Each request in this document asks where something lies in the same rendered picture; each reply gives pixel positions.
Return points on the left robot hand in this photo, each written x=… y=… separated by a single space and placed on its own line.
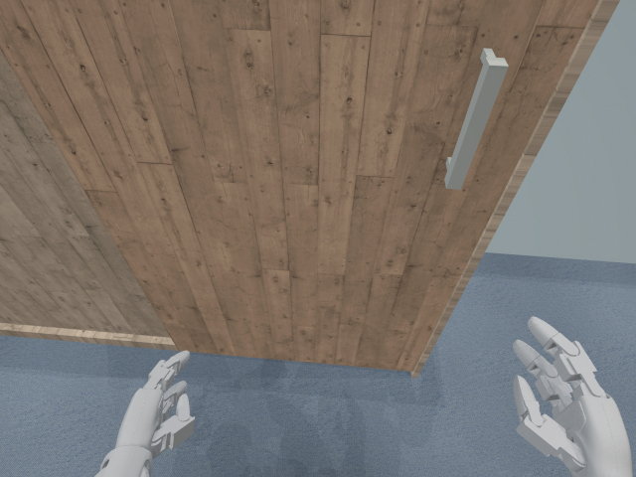
x=149 y=409

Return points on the wardrobe door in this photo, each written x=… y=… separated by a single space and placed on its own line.
x=59 y=266
x=272 y=171

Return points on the robot left forearm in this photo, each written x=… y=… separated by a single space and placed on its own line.
x=127 y=461

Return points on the right robot hand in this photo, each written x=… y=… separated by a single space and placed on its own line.
x=600 y=446

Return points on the handle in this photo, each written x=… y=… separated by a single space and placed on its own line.
x=480 y=107

